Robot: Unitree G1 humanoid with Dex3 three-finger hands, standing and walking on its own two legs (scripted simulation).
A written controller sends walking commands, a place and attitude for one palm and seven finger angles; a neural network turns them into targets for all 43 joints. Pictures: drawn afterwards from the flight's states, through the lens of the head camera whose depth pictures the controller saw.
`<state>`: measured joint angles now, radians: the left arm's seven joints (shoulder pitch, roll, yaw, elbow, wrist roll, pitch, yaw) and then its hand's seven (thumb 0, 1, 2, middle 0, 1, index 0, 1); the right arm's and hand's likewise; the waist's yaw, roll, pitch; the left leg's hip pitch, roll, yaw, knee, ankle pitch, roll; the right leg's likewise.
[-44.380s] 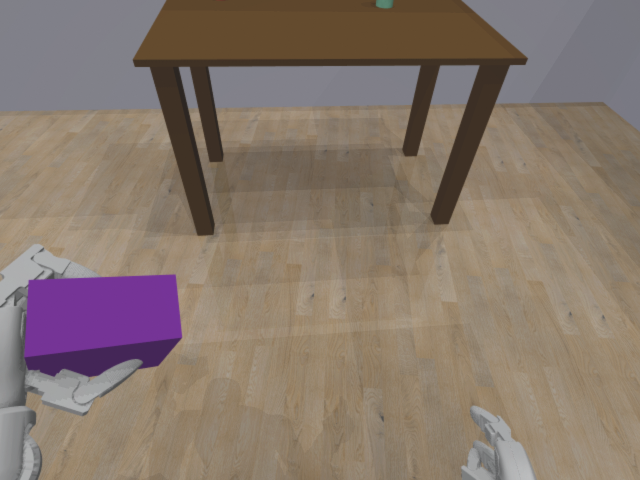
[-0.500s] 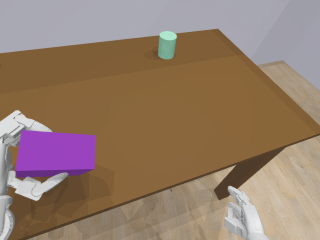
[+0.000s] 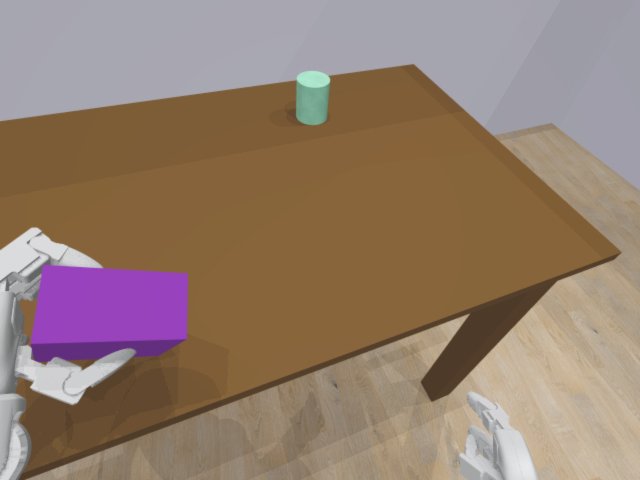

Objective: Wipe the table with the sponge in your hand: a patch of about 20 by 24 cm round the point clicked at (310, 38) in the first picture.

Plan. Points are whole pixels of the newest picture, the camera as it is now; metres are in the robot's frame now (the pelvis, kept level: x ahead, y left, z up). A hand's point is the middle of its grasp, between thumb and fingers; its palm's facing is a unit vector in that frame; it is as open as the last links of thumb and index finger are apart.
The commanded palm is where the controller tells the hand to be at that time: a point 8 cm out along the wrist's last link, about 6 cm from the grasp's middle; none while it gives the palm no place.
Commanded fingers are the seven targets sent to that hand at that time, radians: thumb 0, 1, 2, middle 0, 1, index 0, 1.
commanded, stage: shuffle to correct the standing spot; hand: left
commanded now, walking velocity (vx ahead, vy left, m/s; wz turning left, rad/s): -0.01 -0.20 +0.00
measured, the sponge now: (131, 318) +0.23 +0.21 +0.13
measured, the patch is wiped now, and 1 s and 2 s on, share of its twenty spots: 0.00 0.00 0.00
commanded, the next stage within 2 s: come to a stop and stand still in 0.50 s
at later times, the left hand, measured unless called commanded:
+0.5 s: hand (153, 314) +0.23 +0.18 +0.15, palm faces +0.33 -0.86 -0.39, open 10.3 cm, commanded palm +0.17 +0.22 +0.17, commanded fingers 0.00 0.10 1.30 -1.20 -1.60 -1.20 -1.60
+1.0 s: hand (129, 320) +0.22 +0.20 +0.15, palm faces +0.38 -0.84 -0.40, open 10.3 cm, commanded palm +0.17 +0.24 +0.17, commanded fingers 0.00 0.10 1.30 -1.20 -1.60 -1.20 -1.60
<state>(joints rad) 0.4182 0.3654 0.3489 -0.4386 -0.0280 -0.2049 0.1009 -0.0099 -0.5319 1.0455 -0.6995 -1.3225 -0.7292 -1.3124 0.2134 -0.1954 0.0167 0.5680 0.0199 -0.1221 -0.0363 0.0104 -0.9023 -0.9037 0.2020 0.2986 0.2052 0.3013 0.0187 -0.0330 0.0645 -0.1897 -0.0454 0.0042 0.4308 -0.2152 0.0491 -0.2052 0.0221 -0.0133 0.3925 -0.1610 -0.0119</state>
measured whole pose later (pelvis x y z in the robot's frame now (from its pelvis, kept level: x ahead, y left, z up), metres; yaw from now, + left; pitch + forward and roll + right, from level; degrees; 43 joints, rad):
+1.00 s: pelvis +0.01 -0.05 +0.00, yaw +1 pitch -1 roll -1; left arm 0.48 0.36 0.33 -0.47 -0.06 -0.13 0.13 -0.01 -0.53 1.05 -0.70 -1.32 -0.73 -1.31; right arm 0.18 -0.22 0.00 0.58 0.04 -0.08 -0.05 0.01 -0.90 -0.90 0.20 0.30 0.20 0.30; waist 0.01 0.01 0.05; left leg -0.20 0.02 -0.03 0.46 -0.25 -0.01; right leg -0.19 0.09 -0.05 0.38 -0.17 -0.07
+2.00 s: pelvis +0.00 +0.01 +0.00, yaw -1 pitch -1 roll -1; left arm 0.43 0.36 0.32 -0.39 -0.02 -0.26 0.05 -0.01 -0.53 1.05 -0.70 -1.32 -0.73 -1.32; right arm 0.22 -0.21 0.02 0.57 0.02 -0.16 -0.02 0.01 -0.90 -0.90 0.20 0.30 0.21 0.30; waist 0.01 -0.02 0.04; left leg -0.22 -0.05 0.03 0.47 -0.24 0.06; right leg -0.24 0.02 0.00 0.44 -0.18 0.00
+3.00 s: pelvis +0.00 +0.01 +0.00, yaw +1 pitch -2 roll -1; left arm 0.43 0.37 0.35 -0.46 -0.03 -0.23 0.10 -0.01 -0.54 1.05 -0.70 -1.32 -0.73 -1.32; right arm 0.19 -0.20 0.02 0.57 0.01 -0.16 -0.03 0.01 -0.90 -0.90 0.20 0.30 0.21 0.30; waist 0.02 -0.04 0.08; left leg -0.19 -0.06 0.00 0.45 -0.23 0.07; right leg -0.19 0.01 -0.02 0.39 -0.16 0.00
